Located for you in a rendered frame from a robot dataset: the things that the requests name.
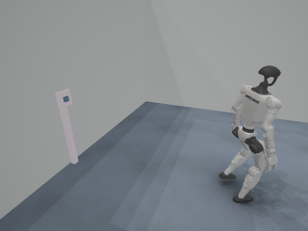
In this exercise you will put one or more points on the robot left thigh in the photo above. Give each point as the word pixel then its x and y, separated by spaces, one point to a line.
pixel 246 152

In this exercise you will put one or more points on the panel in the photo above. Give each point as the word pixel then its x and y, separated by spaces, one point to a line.
pixel 66 123

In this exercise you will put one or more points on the robot right forearm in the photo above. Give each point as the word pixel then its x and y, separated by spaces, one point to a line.
pixel 269 142

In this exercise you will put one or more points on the button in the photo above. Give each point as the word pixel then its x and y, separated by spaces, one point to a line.
pixel 66 99

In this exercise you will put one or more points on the robot left forearm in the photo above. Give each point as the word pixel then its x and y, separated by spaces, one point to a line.
pixel 236 116

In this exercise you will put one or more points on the robot right upper arm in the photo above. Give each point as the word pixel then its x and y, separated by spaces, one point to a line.
pixel 274 105

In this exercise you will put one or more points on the robot left upper arm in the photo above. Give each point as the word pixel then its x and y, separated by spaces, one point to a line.
pixel 240 98

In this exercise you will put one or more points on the robot left foot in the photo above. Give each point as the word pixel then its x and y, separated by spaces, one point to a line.
pixel 229 176

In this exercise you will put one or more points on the robot right hand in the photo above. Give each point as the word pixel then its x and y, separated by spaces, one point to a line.
pixel 271 161

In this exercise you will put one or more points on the robot left hand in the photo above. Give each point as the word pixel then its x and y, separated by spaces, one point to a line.
pixel 233 126

